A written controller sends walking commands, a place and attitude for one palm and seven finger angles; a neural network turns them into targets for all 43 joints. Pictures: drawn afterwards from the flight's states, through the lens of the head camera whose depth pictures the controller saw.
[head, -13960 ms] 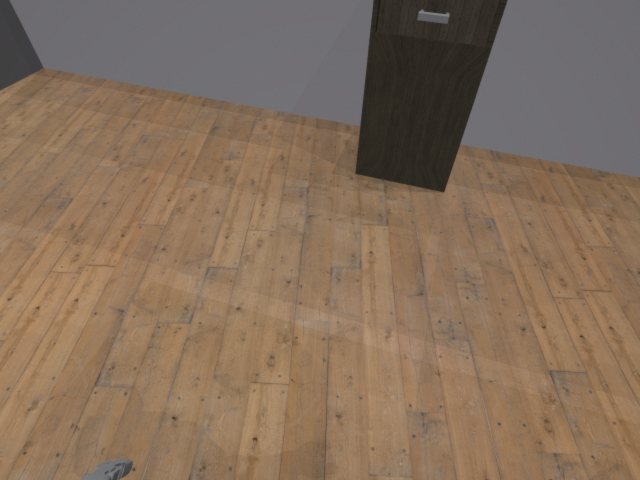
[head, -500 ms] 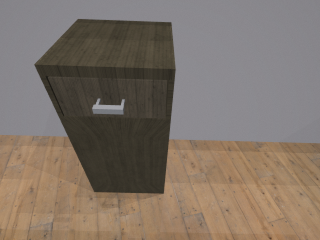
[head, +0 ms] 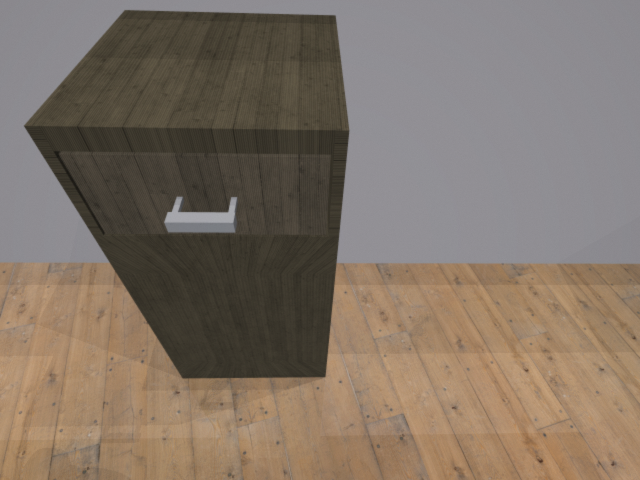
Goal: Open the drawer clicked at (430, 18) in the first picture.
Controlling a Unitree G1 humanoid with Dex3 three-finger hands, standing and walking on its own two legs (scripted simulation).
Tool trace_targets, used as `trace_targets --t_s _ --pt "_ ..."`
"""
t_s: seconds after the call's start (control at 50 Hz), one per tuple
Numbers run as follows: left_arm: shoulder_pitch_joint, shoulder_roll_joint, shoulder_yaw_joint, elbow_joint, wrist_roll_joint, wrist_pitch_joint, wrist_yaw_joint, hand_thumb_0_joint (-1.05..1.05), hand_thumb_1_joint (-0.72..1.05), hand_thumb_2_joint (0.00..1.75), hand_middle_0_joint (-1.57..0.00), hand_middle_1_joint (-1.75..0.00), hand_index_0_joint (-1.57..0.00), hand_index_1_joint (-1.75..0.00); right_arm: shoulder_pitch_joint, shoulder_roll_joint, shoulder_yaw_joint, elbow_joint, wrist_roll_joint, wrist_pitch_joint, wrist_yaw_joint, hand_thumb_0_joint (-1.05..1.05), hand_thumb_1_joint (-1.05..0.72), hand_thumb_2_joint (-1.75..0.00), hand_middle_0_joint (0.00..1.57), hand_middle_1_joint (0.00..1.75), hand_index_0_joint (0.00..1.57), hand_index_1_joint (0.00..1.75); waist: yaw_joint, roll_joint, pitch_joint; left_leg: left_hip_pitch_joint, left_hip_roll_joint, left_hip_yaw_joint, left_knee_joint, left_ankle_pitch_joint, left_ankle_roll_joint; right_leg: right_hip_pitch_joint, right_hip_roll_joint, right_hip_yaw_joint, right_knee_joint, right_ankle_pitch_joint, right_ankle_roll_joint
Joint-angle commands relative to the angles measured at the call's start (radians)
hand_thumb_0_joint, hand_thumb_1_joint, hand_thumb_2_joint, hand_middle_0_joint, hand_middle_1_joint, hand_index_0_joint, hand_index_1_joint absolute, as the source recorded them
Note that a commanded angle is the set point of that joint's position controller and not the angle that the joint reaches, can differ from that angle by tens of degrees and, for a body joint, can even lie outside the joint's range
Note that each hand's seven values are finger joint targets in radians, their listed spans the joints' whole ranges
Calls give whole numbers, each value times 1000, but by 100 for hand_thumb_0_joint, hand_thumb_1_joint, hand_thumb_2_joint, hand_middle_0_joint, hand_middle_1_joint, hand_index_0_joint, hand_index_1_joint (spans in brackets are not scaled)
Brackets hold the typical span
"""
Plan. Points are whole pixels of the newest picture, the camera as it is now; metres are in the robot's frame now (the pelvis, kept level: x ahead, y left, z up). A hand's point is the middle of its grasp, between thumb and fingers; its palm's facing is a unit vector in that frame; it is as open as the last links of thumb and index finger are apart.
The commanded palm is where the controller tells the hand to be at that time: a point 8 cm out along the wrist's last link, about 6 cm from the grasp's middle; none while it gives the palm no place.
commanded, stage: come to a stop and stand still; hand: left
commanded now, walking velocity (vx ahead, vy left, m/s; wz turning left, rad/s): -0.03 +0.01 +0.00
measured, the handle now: (204, 212) +0.50 +0.22 +0.02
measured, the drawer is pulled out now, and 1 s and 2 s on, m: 0.00 0.00 0.00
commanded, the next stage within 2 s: look again from close up in 0.78 s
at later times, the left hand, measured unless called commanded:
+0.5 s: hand out of the picture -0.02 +0.15 -0.17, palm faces +0.06 -0.98 -0.20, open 7.2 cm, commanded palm none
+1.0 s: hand out of the picture -0.10 +0.12 -0.17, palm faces +0.06 -0.99 -0.16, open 7.4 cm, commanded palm none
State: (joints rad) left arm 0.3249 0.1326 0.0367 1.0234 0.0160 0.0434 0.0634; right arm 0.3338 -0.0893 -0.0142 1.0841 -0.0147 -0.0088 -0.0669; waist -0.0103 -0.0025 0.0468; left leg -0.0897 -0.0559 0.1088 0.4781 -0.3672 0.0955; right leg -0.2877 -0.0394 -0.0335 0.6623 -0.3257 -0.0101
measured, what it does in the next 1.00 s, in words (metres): shifts its weight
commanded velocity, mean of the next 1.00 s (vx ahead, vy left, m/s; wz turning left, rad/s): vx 0.00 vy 0.00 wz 0.00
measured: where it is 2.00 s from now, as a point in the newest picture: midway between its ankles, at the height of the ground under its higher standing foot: outside the picture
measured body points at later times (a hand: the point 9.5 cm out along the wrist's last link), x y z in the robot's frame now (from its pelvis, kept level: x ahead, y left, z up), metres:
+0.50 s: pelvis -0.04 -0.02 +0.01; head -0.05 -0.02 +0.46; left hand -0.03 +0.20 -0.15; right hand -0.04 -0.24 -0.15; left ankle -0.06 +0.05 -0.73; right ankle +0.00 -0.14 -0.73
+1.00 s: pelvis -0.05 -0.02 +0.00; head -0.05 -0.03 +0.45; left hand -0.10 +0.17 -0.16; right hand -0.07 -0.23 -0.16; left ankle -0.06 +0.05 -0.73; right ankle +0.00 -0.14 -0.73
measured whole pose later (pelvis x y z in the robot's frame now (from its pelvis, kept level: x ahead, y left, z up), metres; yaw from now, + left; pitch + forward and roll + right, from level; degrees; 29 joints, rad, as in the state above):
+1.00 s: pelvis -0.05 -0.02 +0.00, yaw +1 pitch -1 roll +0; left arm 0.39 0.09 -0.03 1.14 0.01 -0.01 0.05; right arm 0.38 -0.13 0.02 1.09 -0.02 -0.02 -0.02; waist 0.00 0.02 0.01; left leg -0.19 -0.04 0.09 0.50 -0.30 0.06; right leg -0.30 -0.03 -0.06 0.51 -0.20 -0.01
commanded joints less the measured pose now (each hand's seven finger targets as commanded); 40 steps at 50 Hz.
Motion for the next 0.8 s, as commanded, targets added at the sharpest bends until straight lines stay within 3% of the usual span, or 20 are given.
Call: trace_targets --t_s 0.0,0.02,0.04,0.06,0.08,0.1,0.14,0.18,0.22,0.32,0.42,0.58,0.78 --pt "84 27 16 -58 6 -21 -11 0 90 90 -20 -30 -20 -30 59 -151 -38 -23 -6 2 -5 0 -90 -90 20 30 20 30 30 83 41 -46 296 -185 -18 905 36 20 -16 18 -70 89 -8" --pt "111 32 14 -46 6 -29 -11 0 90 90 -20 -30 -20 -30 49 -148 -37 -27 -2 1 0 0 -90 -90 20 30 20 30 38 46 13 -75 248 -164 15 782 6 86 -21 47 -136 270 -13" --pt "124 58 14 -38 5 -37 -8 0 90 90 -20 -30 -20 -30 56 -129 -36 -31 2 3 3 0 -90 -90 20 30 20 30 30 -38 -19 -118 184 -121 67 594 -32 150 -77 118 -159 533 -33" --pt "106 90 12 -36 2 -44 -6 0 90 90 -20 -30 -20 -30 75 -103 -34 -28 9 7 8 0 -90 -90 20 30 20 30 4 -108 -39 -155 124 -82 92 294 -62 175 -172 191 -174 693 -77" --pt "73 106 6 -33 -4 -49 -7 0 90 90 -20 -30 -20 -30 83 -76 -29 -22 13 13 13 0 -90 -90 20 30 20 30 -15 -132 -28 -159 89 -82 82 92 -74 151 -223 212 -212 716 -114" --pt "40 119 5 -37 -4 -51 -7 0 90 90 -20 -30 -20 -30 90 -63 -24 -16 14 19 17 0 -90 -90 20 30 20 30 -25 -179 -49 -135 95 -83 62 41 -78 139 -224 213 -241 646 -123" --pt "-12 105 -3 -46 -7 -50 -8 0 90 90 -20 -30 -20 -30 87 -78 -17 1 9 13 22 0 -90 -90 20 30 20 30 -31 -141 -42 -82 120 -102 -30 178 -71 105 -153 151 -230 526 -88" --pt "-18 88 -10 -43 -12 -49 -10 0 90 90 -20 -30 -20 -30 60 -111 -14 13 3 -3 22 0 -90 -90 20 30 20 30 -8 -20 -26 -74 170 -138 -88 396 -63 125 -86 90 -194 487 -44" --pt "-4 81 -15 -23 -10 -46 -9 0 90 90 -20 -30 -20 -30 30 -122 -10 21 3 -9 24 0 -90 -90 20 30 20 30 12 54 -10 -102 184 -147 -127 415 -61 166 -62 73 -214 385 -23" --pt "3 86 -19 5 -5 -50 -11 0 90 90 -20 -30 -20 -30 22 -127 -4 26 4 -5 30 0 -90 -90 20 30 20 30 14 22 28 -142 175 -151 -183 170 -62 170 -65 81 -293 261 -17" --pt "15 85 -23 19 -1 -53 -14 0 90 90 -20 -30 -20 -30 30 -136 -2 31 3 0 37 0 -90 -90 20 30 20 30 11 5 72 -169 170 -161 -223 43 -62 129 -61 87 -336 159 -12" --pt "74 67 -27 43 1 -58 -15 0 90 90 -20 -30 -20 -30 62 -134 3 35 2 3 37 0 -90 -90 20 30 20 30 8 -8 95 -190 163 -166 -236 -23 -59 87 -60 94 -356 84 -9" --pt "135 31 -29 74 0 -65 -13 0 90 90 -20 -30 -20 -30 105 -108 7 44 4 -3 32 0 -90 -90 20 30 20 30 9 -2 82 -197 159 -166 -222 -4 -55 78 -63 88 -343 98 -12"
